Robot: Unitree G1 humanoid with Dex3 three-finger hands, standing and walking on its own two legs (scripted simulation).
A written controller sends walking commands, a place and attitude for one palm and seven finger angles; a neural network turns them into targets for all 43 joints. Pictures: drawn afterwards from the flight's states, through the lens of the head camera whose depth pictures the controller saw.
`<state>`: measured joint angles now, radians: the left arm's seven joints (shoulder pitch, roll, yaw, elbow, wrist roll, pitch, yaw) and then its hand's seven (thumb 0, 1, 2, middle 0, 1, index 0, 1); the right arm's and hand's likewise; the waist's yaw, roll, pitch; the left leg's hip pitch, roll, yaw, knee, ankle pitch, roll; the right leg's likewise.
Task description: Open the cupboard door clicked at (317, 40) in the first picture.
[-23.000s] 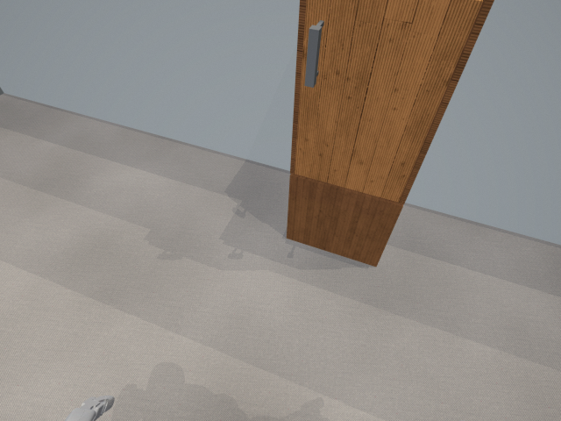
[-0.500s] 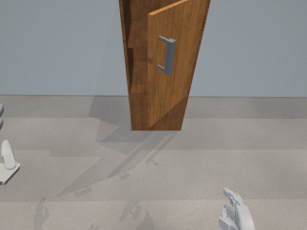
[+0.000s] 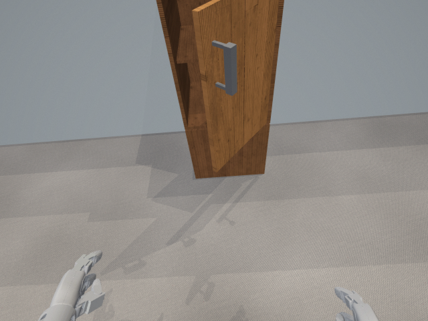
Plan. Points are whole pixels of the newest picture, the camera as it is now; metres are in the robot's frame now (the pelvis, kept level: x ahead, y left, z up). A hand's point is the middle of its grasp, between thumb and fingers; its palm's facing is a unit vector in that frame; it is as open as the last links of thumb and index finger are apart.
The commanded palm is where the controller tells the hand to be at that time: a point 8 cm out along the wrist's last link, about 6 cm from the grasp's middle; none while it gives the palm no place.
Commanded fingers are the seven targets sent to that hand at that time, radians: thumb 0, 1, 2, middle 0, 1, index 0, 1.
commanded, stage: let the arm hang, fingers relaxed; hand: left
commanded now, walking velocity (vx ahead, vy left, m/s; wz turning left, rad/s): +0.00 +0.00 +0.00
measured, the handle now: (224, 68) +0.71 -0.01 +0.10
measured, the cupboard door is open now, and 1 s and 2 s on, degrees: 48 48 48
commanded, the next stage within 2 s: look to check the result in 0.92 s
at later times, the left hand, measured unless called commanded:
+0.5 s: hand out of the picture +0.01 +0.20 -0.15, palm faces +0.03 -0.95 -0.30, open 7.3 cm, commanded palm none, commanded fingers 0.00 0.90 0.90 -0.20 -0.30 -0.20 -0.30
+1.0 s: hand out of the picture +0.07 +0.16 -0.16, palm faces +0.03 -0.98 -0.21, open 7.3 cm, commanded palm none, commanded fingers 0.00 0.90 0.90 -0.20 -0.30 -0.20 -0.30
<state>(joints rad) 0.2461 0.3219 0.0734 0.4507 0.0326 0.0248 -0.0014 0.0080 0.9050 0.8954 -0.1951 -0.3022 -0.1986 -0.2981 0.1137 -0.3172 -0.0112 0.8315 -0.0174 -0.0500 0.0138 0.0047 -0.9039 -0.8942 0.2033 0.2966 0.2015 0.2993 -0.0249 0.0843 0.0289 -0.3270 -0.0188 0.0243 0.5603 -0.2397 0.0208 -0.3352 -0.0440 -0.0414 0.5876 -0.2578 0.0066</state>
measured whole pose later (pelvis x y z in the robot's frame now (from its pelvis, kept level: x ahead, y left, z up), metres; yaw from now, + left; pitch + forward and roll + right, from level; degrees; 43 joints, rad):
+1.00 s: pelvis +0.04 -0.03 +0.01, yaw +1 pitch -1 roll +0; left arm 0.20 0.17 0.01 1.13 0.00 -0.01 0.02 0.01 0.92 0.89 -0.20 -0.30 -0.20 -0.30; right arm 0.22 -0.18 0.00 1.13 -0.02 0.00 -0.03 0.00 -0.91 -0.89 0.20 0.30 0.20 0.30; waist -0.01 0.01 0.06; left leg -0.16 0.02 -0.01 0.38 -0.21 -0.02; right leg -0.15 0.00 -0.08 0.39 -0.22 -0.03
